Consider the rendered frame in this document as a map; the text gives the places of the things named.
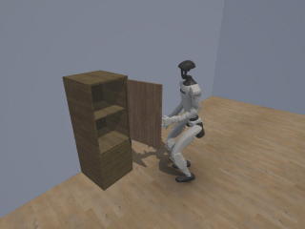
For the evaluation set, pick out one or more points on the left robot hand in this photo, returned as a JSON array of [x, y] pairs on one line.
[[167, 121]]

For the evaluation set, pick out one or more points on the left robot upper arm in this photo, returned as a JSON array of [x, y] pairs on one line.
[[195, 94]]

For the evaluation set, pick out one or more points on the left robot shin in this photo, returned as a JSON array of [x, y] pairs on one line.
[[181, 164]]

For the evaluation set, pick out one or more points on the right robot foot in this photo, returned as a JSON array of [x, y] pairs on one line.
[[187, 162]]

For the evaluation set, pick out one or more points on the right robot forearm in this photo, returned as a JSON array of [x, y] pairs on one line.
[[178, 109]]

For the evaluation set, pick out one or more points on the left robot forearm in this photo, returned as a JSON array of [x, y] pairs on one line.
[[183, 117]]

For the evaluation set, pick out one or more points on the cupboard door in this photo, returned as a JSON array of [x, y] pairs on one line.
[[145, 112]]

